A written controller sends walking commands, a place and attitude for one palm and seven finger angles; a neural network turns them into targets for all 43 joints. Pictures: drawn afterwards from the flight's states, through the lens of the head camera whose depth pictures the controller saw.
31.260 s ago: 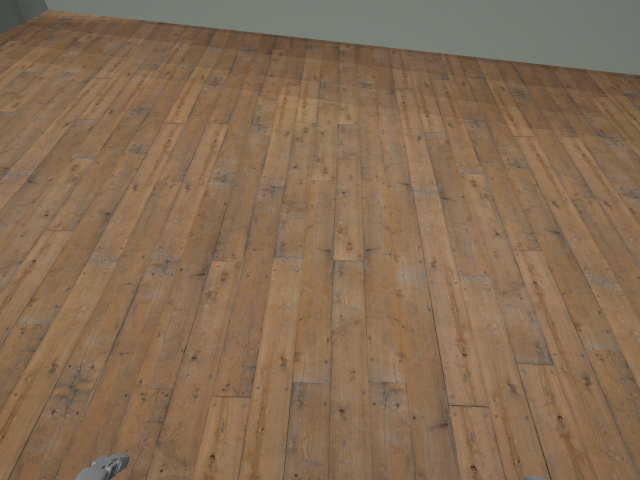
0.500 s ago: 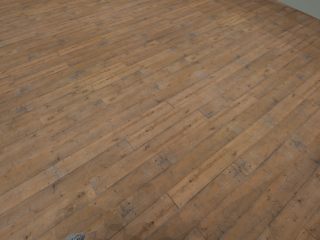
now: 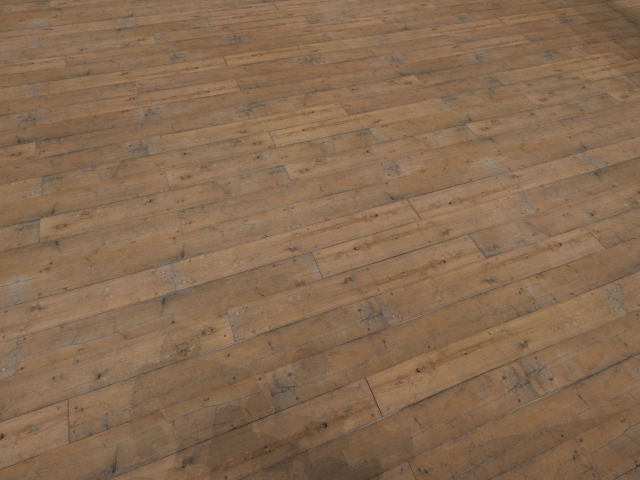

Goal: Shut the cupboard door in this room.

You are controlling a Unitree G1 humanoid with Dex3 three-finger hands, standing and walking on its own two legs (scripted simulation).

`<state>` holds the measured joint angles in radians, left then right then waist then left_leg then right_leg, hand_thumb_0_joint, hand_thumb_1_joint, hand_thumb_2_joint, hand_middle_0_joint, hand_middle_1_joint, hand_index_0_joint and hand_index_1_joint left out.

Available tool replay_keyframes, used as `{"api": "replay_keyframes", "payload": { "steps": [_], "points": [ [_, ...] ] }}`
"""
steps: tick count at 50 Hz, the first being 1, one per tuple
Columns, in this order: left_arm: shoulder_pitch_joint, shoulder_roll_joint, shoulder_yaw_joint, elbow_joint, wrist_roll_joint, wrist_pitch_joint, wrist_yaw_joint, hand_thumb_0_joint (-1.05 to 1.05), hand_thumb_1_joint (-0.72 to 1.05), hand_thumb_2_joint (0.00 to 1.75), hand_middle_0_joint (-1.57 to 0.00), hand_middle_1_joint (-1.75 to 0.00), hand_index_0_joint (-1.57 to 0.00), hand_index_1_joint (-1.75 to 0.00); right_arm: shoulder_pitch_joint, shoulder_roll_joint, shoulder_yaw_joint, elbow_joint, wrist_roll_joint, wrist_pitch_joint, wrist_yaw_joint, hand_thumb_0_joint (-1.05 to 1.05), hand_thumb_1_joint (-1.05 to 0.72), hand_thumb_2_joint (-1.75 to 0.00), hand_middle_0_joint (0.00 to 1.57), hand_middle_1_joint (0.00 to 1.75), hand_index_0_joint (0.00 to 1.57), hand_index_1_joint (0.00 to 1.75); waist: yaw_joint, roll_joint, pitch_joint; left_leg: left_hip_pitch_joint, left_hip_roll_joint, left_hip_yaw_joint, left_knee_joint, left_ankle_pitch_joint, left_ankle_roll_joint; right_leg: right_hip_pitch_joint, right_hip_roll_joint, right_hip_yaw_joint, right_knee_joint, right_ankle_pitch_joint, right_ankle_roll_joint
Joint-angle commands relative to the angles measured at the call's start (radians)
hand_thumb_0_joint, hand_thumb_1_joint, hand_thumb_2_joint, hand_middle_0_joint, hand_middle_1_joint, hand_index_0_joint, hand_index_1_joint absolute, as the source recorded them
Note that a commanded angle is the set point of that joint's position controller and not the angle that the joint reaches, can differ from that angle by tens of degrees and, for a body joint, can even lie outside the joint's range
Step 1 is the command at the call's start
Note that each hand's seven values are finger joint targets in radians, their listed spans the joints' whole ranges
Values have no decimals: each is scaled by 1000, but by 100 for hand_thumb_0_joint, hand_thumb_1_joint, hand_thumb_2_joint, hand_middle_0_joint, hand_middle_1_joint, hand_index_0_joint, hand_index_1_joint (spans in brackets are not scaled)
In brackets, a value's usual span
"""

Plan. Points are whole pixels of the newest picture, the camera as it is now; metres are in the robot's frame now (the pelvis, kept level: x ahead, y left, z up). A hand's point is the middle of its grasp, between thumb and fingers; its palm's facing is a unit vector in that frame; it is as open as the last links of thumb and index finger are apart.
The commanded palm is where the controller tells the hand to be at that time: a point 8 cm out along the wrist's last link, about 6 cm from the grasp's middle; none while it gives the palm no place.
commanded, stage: turn or walk to find it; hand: left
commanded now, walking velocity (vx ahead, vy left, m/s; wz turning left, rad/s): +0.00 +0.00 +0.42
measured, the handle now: out of the picture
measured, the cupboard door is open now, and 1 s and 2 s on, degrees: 94 94 94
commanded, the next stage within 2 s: none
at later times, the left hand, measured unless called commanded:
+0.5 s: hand out of the picture +0.07 +0.18 -0.14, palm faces +0.20 -0.94 -0.27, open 7.4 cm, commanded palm none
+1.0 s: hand out of the picture -0.08 +0.22 -0.17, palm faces +0.46 -0.85 -0.26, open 7.4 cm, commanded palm none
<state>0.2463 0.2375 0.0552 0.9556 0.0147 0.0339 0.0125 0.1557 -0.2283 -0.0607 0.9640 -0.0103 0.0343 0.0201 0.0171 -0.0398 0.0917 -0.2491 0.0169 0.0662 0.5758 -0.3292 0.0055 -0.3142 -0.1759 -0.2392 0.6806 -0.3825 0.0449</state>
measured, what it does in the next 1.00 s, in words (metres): steps on the spot, turning left: right foot, then left foot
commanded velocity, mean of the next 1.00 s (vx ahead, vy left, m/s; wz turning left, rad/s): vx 0.00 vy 0.00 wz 0.42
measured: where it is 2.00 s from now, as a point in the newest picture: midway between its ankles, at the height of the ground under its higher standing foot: outside the picture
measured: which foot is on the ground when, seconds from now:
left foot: down 0.00-0.42, up 0.44-0.84, down 0.86-1.00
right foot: up 0.00-0.40, down 0.42-0.86, up 0.88-1.00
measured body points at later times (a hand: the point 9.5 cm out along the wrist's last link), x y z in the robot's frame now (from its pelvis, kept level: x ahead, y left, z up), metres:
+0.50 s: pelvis +0.00 -0.03 +0.01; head +0.04 -0.05 +0.45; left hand +0.06 +0.23 -0.12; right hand +0.09 -0.26 -0.16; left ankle -0.04 +0.10 -0.69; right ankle +0.01 -0.13 -0.73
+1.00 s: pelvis -0.02 +0.01 +0.01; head +0.01 +0.04 +0.46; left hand -0.11 +0.26 -0.15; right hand +0.18 -0.18 -0.12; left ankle -0.07 +0.10 -0.73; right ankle +0.01 -0.13 -0.66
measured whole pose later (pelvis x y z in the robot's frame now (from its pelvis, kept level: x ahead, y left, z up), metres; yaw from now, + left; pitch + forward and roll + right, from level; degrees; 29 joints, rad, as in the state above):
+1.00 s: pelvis -0.02 +0.01 +0.01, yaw +25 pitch +0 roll -1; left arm 0.22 0.27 0.07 0.99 0.01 0.07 0.01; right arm 0.13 -0.21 -0.05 0.94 -0.02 0.02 0.00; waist 0.02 -0.04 0.09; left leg -0.25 0.00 0.03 0.54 -0.29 0.02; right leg -0.43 -0.10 -0.08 1.05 -0.49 0.07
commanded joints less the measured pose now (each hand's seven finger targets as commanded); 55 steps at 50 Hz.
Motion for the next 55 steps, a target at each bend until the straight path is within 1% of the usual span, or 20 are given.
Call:
{"api": "replay_keyframes", "payload": {
  "steps": [1,3,6,15,19,20,21,22,23,25,28,37,39,41,42,43,44,45,49,55],
  "points": [
    [-110,70,18,-100,1,4,10,0,90,90,-20,-30,-20,-30,141,-233,-50,-26,-11,-20,-39,0,-90,-90,20,30,20,30,-82,312,-132,191,353,-400,-241,621,195,-273,52,196,396,-211,31],
    [-86,86,24,-67,-2,1,-2,0,90,90,-20,-30,-20,-30,36,-178,-30,-54,-11,-23,-44,0,-90,-90,20,30,20,30,-34,222,-90,132,269,-294,-235,562,168,-252,55,212,434,-89,34],
    [-58,84,20,-49,-3,1,-5,0,90,90,-20,-30,-20,-30,29,-168,-26,-59,-6,-30,-43,0,-90,-90,20,30,20,30,-24,170,-105,165,218,-243,-228,591,149,-230,74,203,393,-38,43],
    [-111,64,10,-88,-8,-7,2,0,90,90,-20,-30,-20,-30,54,-175,-43,-64,-14,-18,-36,0,-90,-90,20,30,20,30,-46,198,-117,131,206,-347,-191,592,165,-100,125,193,112,-69,39],
    [-16,77,14,-70,-12,-28,7,0,90,90,-20,-30,-20,-30,26,-161,-44,-74,-7,-15,-33,0,-90,-90,20,30,20,30,3,167,-154,23,149,-366,-96,527,111,135,140,176,-224,151,23],
    [24,113,22,-63,-4,-39,11,0,90,90,-20,-30,-20,-30,26,-132,-42,-79,0,-18,-28,0,-90,-90,20,30,20,30,20,83,-173,-65,93,-316,-20,373,57,258,65,233,-322,255,6],
    [51,195,37,-60,11,-48,20,0,90,90,-20,-30,-20,-30,43,-70,-31,-98,8,-22,-21,0,-90,-90,20,30,20,30,23,-169,-191,-249,-43,-164,162,44,-13,376,-170,464,-350,402,-81],
    [51,217,43,-73,7,-46,20,0,90,90,-20,-30,-20,-30,23,-85,-37,-113,1,-9,-24,0,-90,-90,20,30,20,30,35,-221,-155,-270,-74,-132,365,-274,-33,264,-321,542,-378,493,-194],
    [21,191,45,-82,3,-46,24,0,90,90,-20,-30,-20,-30,7,-105,-43,-97,-6,8,-23,0,-90,-90,20,30,20,30,32,-210,-116,-265,-39,-179,509,-261,-27,160,-290,526,-397,415,-221],
    [-77,137,30,-104,2,-43,21,0,90,90,-20,-30,-20,-30,28,-94,-46,-62,-9,17,-11,0,-90,-90,20,30,20,30,-21,-105,-51,-291,-13,-158,639,-130,-41,117,-180,371,-378,354,-184],
    [-77,116,26,-112,7,-50,22,0,90,90,-20,-30,-20,-30,56,-75,-37,-42,-8,22,-3,0,-90,-90,20,30,20,30,-26,-133,-70,-273,5,-112,624,-63,-66,136,-140,253,-364,406,-154],
    [47,186,46,-54,17,-40,15,0,90,90,-20,-30,-20,-30,-57,-48,-9,-72,5,3,-4,0,-90,-90,20,30,20,30,42,-168,-111,-163,0,-5,205,-147,-65,251,-181,200,-279,606,-184],
    [26,195,51,-51,14,-37,15,0,90,90,-20,-30,-20,-30,-14,-52,-6,-63,5,-5,-7,0,-90,-90,20,30,20,30,16,-168,-139,-104,-4,21,72,-79,-59,262,-178,164,-225,622,-157],
    [14,186,50,-50,2,-29,13,0,90,90,-20,-30,-20,-30,47,-84,-12,-50,2,-18,-6,0,-90,-90,20,30,20,30,-26,-97,-170,93,8,19,-156,134,-40,151,-149,108,-111,506,-84],
    [21,141,44,-64,-4,-21,9,0,90,90,-20,-30,-20,-30,78,-161,-29,-52,-4,-27,-7,0,-90,-90,20,30,20,30,-44,110,-195,238,157,-177,-227,310,14,-21,-63,60,62,262,-23],
    [8,72,21,-100,-6,-16,3,0,90,90,-20,-30,-20,-30,130,-254,-51,-53,-7,-25,-14,0,-90,-90,20,30,20,30,-68,361,-185,300,384,-435,-236,676,145,-235,48,63,241,-260,36],
    [-56,83,14,-108,3,-4,11,0,90,90,-20,-30,-20,-30,165,-257,-53,-31,-6,-19,-25,0,-90,-90,20,30,20,30,-95,289,-181,251,408,-432,-230,689,199,-235,49,157,355,-284,27],
    [-89,71,18,-97,0,0,13,0,90,90,-20,-30,-20,-30,139,-237,-51,-28,-10,-20,-37,0,-90,-90,20,30,20,30,-83,321,-160,219,359,-403,-226,656,199,-260,52,199,410,-234,29],
    [-54,82,22,-51,-2,-3,-4,0,90,90,-20,-30,-20,-30,22,-168,-27,-62,-10,-28,-42,0,-90,-90,20,30,20,30,-27,175,-118,154,230,-248,-217,602,153,-219,67,204,412,-66,37],
    [-86,67,14,-78,-4,0,-2,0,90,90,-20,-30,-20,-30,38,-179,-37,-67,-12,-21,-35,0,-90,-90,20,30,20,30,-42,185,-103,114,220,-298,-227,492,165,-151,97,194,230,-68,42]
  ]
}}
